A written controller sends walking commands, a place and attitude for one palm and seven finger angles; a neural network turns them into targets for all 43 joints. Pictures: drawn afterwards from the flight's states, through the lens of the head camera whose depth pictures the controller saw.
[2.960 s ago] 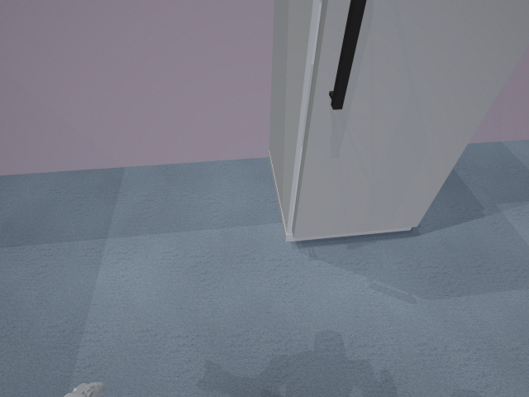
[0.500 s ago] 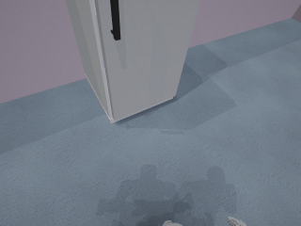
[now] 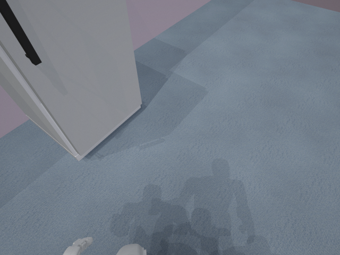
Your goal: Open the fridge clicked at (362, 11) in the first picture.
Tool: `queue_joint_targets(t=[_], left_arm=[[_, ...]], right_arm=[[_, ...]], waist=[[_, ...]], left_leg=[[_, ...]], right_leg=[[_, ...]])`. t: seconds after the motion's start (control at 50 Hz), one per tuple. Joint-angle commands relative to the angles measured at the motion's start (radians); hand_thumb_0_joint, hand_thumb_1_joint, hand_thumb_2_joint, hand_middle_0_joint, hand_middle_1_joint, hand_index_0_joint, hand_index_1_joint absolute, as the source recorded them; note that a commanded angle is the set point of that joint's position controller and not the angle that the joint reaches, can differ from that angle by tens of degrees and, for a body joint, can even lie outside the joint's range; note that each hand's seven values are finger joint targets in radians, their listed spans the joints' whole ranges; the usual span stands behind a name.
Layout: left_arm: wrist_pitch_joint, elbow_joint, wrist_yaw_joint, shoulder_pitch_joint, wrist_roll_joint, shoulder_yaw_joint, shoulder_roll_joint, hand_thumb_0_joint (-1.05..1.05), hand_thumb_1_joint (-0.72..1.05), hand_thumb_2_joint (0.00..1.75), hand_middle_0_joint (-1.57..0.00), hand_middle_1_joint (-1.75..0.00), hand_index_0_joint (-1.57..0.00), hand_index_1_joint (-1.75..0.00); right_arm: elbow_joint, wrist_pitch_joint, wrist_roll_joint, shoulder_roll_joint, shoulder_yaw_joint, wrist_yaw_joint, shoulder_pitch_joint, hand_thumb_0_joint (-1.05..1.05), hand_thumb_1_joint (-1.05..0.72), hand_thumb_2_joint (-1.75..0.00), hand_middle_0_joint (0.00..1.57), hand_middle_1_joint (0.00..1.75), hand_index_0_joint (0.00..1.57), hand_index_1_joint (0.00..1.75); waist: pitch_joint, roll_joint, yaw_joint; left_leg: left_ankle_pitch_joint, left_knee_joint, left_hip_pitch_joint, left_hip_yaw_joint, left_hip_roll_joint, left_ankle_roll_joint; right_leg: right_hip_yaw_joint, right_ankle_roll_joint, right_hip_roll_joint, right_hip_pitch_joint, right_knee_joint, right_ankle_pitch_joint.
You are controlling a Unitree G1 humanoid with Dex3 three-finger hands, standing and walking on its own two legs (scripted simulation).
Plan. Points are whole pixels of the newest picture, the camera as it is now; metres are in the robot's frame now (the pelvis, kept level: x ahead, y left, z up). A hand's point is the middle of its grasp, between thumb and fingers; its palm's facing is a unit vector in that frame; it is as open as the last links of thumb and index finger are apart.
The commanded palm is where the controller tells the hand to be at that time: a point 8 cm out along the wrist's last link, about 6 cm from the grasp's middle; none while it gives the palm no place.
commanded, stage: walk to a spot facing it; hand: left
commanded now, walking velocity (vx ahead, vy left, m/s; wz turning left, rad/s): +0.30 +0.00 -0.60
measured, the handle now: out of the picture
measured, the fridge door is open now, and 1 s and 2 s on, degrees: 0 0 0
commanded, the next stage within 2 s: none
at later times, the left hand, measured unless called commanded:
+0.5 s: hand (97, 212) +0.25 +0.23 -0.16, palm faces -0.24 -0.96 -0.14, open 7.4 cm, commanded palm none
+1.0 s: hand (158, 144) +0.49 +0.06 -0.17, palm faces -0.55 -0.81 -0.20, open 7.4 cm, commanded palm none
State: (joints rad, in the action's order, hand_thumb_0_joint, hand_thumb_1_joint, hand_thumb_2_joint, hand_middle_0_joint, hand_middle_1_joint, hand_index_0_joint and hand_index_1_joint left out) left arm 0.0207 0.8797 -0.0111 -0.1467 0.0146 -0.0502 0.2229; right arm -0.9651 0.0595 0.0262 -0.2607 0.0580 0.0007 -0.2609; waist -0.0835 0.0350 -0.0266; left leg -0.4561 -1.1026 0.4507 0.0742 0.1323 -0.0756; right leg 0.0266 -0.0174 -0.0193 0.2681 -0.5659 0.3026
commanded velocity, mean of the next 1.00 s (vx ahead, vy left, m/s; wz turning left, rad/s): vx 0.30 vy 0.00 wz -0.60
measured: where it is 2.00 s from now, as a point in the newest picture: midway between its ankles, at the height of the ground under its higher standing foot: (201, 193)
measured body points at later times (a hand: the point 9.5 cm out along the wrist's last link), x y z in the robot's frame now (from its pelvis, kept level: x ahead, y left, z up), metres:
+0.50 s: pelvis +0.14 +0.06 +0.02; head +0.17 +0.09 +0.47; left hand +0.26 +0.28 -0.15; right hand +0.06 -0.16 -0.11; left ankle +0.09 +0.14 -0.73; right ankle +0.10 -0.10 -0.62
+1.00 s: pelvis +0.32 -0.06 +0.00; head +0.36 -0.07 +0.45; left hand +0.52 +0.11 -0.15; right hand +0.24 -0.29 -0.14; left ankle +0.42 +0.08 -0.65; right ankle +0.31 -0.12 -0.73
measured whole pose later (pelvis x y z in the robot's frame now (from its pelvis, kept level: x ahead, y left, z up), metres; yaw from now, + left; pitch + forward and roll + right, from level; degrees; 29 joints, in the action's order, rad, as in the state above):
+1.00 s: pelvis +0.32 -0.06 +0.00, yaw -34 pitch +0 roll -1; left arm -0.04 0.98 -0.01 -0.20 0.02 -0.06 0.21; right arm -0.94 -0.02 0.03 -0.16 0.05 0.00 -0.21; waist -0.07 -0.01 -0.03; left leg -0.32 -1.17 0.57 0.04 0.20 -0.08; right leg 0.08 -0.11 -0.09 0.29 -0.54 0.25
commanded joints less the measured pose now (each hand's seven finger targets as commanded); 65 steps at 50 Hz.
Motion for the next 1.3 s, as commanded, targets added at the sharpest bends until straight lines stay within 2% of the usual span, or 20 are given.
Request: queue_joint_targets(t=[0.0, 0.12, 0.18, 0.2, 0.22, 0.24, 0.28, 0.38, 0.62, 0.72, 0.74, 0.76, 0.78, 0.86, 0.92, 1.08, 1.16, 1.18, 1.22, 1.28], left_arm=[[-0.031, -0.033, 0.010, -0.062, 0.009, -0.056, 0.208, 0.00, 0.90, 0.90, -0.20, -0.30, -0.20, -0.30], [-0.039, -0.018, 0.002, -0.078, 0.016, -0.062, 0.227, 0.00, 0.90, 0.90, -0.20, -0.30, -0.20, -0.30], [-0.030, -0.020, -0.003, -0.038, 0.008, -0.064, 0.199, 0.00, 0.90, 0.90, -0.20, -0.30, -0.20, -0.30], [-0.026, -0.035, -0.007, -0.034, 0.006, -0.052, 0.139, 0.00, 0.90, 0.90, -0.20, -0.30, -0.20, -0.30], [-0.023, -0.054, -0.019, -0.053, -0.002, -0.038, 0.053, 0.00, 0.90, 0.90, -0.20, -0.30, -0.20, -0.30], [-0.027, -0.080, -0.020, -0.014, 0.006, -0.046, 0.081, 0.00, 0.90, 0.90, -0.20, -0.30, -0.20, -0.30], [-0.031, -0.050, -0.040, 0.020, 0.019, -0.061, 0.097, 0.00, 0.90, 0.90, -0.20, -0.30, -0.20, -0.30], [-0.003, 0.021, -0.044, -0.086, 0.021, -0.052, 0.026, 0.00, 0.90, 0.90, -0.20, -0.30, -0.20, -0.30], [-0.013, -0.032, -0.048, 0.202, 0.020, -0.025, -0.028, 0.00, 0.90, 0.90, -0.20, -0.30, -0.20, -0.30], [-0.044, 0.046, -0.032, -0.097, 0.024, -0.051, 0.046, 0.00, 0.90, 0.90, -0.20, -0.30, -0.20, -0.30], [-0.056, 0.087, -0.025, -0.232, 0.025, -0.070, 0.117, 0.00, 0.90, 0.90, -0.20, -0.30, -0.20, -0.30], [-0.065, 0.104, -0.012, -0.343, 0.017, -0.090, 0.223, 0.00, 0.90, 0.90, -0.20, -0.30, -0.20, -0.30], [-0.058, 0.111, -0.002, -0.357, -0.016, -0.096, 0.282, 0.00, 0.90, 0.90, -0.20, -0.30, -0.20, -0.30], [-0.071, 0.030, 0.017, -0.099, -0.004, -0.058, 0.143, 0.00, 0.90, 0.90, -0.20, -0.30, -0.20, -0.30], [-0.088, 0.035, 0.016, -0.059, 0.013, -0.054, 0.134, 0.00, 0.90, 0.90, -0.20, -0.30, -0.20, -0.30], [-0.083, 0.034, 0.006, -0.164, 0.007, -0.061, 0.150, 0.00, 0.90, 0.90, -0.20, -0.30, -0.20, -0.30], [-0.063, 0.021, 0.012, -0.163, 0.001, -0.073, 0.168, 0.00, 0.90, 0.90, -0.20, -0.30, -0.20, -0.30], [-0.059, 0.014, 0.015, -0.148, -0.003, -0.071, 0.154, 0.00, 0.90, 0.90, -0.20, -0.30, -0.20, -0.30], [-0.059, -0.010, 0.002, -0.201, -0.019, -0.053, 0.064, 0.00, 0.90, 0.90, -0.20, -0.30, -0.20, -0.30], [-0.040, -0.011, -0.010, -0.120, 0.005, -0.065, 0.091, 0.00, 0.90, 0.90, -0.20, -0.30, -0.20, -0.30]], right_arm=[[0.120, -0.048, 0.006, -0.078, 0.022, -0.008, 0.068, 0.00, -0.90, -0.90, 0.20, 0.30, 0.20, 0.30], [0.155, -0.082, -0.006, -0.056, 0.019, -0.015, 0.074, 0.00, -0.90, -0.90, 0.20, 0.30, 0.20, 0.30], [0.113, -0.102, -0.009, -0.064, 0.020, 0.002, -0.066, 0.00, -0.90, -0.90, 0.20, 0.30, 0.20, 0.30], [0.080, -0.112, -0.007, -0.123, 0.031, 0.017, -0.169, 0.00, -0.90, -0.90, 0.20, 0.30, 0.20, 0.30], [0.061, -0.114, 0.009, -0.242, 0.057, 0.020, -0.269, 0.00, -0.90, -0.90, 0.20, 0.30, 0.20, 0.30], [0.064, -0.114, 0.010, -0.244, 0.045, 0.024, -0.250, 0.00, -0.90, -0.90, 0.20, 0.30, 0.20, 0.30], [0.076, -0.125, 0.004, -0.139, 0.018, 0.027, -0.131, 0.00, -0.90, -0.90, 0.20, 0.30, 0.20, 0.30], [0.027, -0.151, -0.008, -0.035, -0.006, 0.038, -0.146, 0.00, -0.90, -0.90, 0.20, 0.30, 0.20, 0.30], [-0.099, -0.137, 0.006, -0.001, -0.001, 0.041, -0.324, 0.00, -0.90, -0.90, 0.20, 0.30, 0.20, 0.30], [-0.060, -0.133, -0.008, -0.084, 0.023, 0.032, -0.232, 0.00, -0.90, -0.90, 0.20, 0.30, 0.20, 0.30], [-0.037, -0.132, -0.019, -0.069, 0.015, 0.020, -0.207, 0.00, -0.90, -0.90, 0.20, 0.30, 0.20, 0.30], [0.006, -0.133, -0.037, 0.002, 0.005, 0.014, -0.205, 0.00, -0.90, -0.90, 0.20, 0.30, 0.20, 0.30], [0.052, -0.138, -0.035, 0.014, 0.006, 0.024, -0.104, 0.00, -0.90, -0.90, 0.20, 0.30, 0.20, 0.30], [0.053, -0.106, -0.001, 0.004, 0.012, 0.018, -0.044, 0.00, -0.90, -0.90, 0.20, 0.30, 0.20, 0.30], [0.042, -0.085, 0.002, 0.031, 0.009, 0.010, -0.119, 0.00, -0.90, -0.90, 0.20, 0.30, 0.20, 0.30], [0.163, -0.106, -0.002, 0.010, 0.003, -0.010, 0.169, 0.00, -0.90, -0.90, 0.20, 0.30, 0.20, 0.30], [0.170, -0.112, -0.010, -0.026, 0.008, 0.006, 0.168, 0.00, -0.90, -0.90, 0.20, 0.30, 0.20, 0.30], [0.145, -0.115, -0.006, -0.057, 0.016, 0.017, 0.087, 0.00, -0.90, -0.90, 0.20, 0.30, 0.20, 0.30], [0.107, -0.110, 0.005, -0.229, 0.048, 0.022, -0.111, 0.00, -0.90, -0.90, 0.20, 0.30, 0.20, 0.30], [0.137, -0.103, -0.001, -0.124, 0.016, 0.024, 0.026, 0.00, -0.90, -0.90, 0.20, 0.30, 0.20, 0.30]], waist=[[0.057, -0.171, 0.039], [0.048, -0.194, 0.039], [0.073, -0.159, -0.027], [0.110, 0.003, -0.072], [0.139, 0.340, -0.103], [0.096, 0.306, -0.090], [-0.052, 0.107, -0.030], [0.009, 0.105, 0.024], [-0.075, 0.098, -0.048], [0.127, 0.153, 0.114], [0.216, 0.089, 0.182], [0.331, -0.122, 0.206], [0.337, -0.153, 0.200], [0.045, 0.026, 0.048], [0.086, -0.037, -0.025], [0.085, -0.147, 0.066], [0.116, -0.166, 0.049], [0.151, -0.138, 0.006], [0.311, 0.287, -0.046], [0.116, 0.151, -0.015]], left_leg=[[0.098, 0.055, 0.124, -0.012, 0.003, -0.012], [0.072, 0.346, -0.026, 0.003, -0.051, 0.004], [0.172, 0.591, -0.326, 0.051, -0.094, 0.010], [0.064, 0.711, -0.507, -0.054, -0.001, 0.029], [-0.191, 0.859, -0.597, -0.424, 0.298, 0.109], [-0.359, 0.984, -0.479, -0.595, 0.432, 0.175], [-0.246, 1.001, -0.311, -0.415, 0.330, 0.152], [0.400, 0.890, -0.371, 0.012, 0.185, 0.075], [0.793, 0.828, -0.581, 0.195, 0.223, 0.149], [1.275, 0.360, -0.510, 0.294, 0.208, 0.105], [1.036, 0.118, -0.279, 0.280, 0.200, 0.071], [0.036, -0.226, 0.073, 0.231, 0.036, 0.018], [-0.172, -0.416, 0.238, 0.077, -0.023, 0.017], [0.098, -0.266, 0.151, -0.059, 0.089, 0.016], [0.129, -0.085, 0.071, -0.037, 0.075, -0.001], [0.219, 0.335, 0.063, -0.006, -0.026, -0.010], [0.226, 0.544, -0.108, 0.014, -0.077, 0.003], [0.318, 0.656, -0.291, 0.009, -0.059, 0.017], [0.718, 0.687, -0.671, -0.387, 0.412, 0.192], [0.505, 0.779, -0.362, -0.250, 0.347, 0.210]], right_leg=[[-0.323, -0.153, 0.237, -0.056, 0.333, 0.105], [-0.371, -0.160, 0.226, 0.000, 0.310, 0.137], [-0.319, -0.105, 0.139, 0.136, 0.183, 0.139], [-0.259, -0.061, 0.061, 0.253, -0.004, 0.154], [-0.086, 0.002, -0.077, 0.443, -0.360, 0.300], [-0.086, 0.012, -0.004, 0.494, -0.531, 0.274], [-0.075, 0.016, 0.073, 0.482, -0.658, 0.083], [-0.025, 0.048, 0.086, 0.421, -0.689, -0.116], [0.140, 0.010, 0.073, 0.467, -0.240, -0.084], [0.215, -0.084, -0.058, -0.024, -0.046, -0.056], [0.139, -0.118, 0.006, -0.344, 0.012, -0.158], [-0.343, -0.251, 0.319, -0.626, 0.052, -0.292], [-0.574, -0.324, 0.443, -0.625, 0.152, -0.521], [-0.373, -0.231, 0.335, -0.027, 0.306, -0.174], [-0.228, -0.198, 0.236, 0.066, 0.295, -0.246], [-0.270, -0.163, 0.176, -0.055, 0.211, -0.373], [-0.302, -0.124, 0.166, -0.102, 0.079, -0.528], [-0.273, -0.085, 0.128, -0.021, -0.028, -0.526], [-0.043, 0.023, -0.038, 0.319, -0.534, 0.328], [-0.043, 0.054, 0.070, 0.366, -0.744, 0.234]])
